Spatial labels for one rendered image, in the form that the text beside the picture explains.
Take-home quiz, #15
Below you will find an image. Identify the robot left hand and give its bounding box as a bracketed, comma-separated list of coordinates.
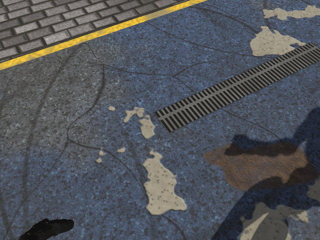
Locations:
[15, 218, 74, 240]

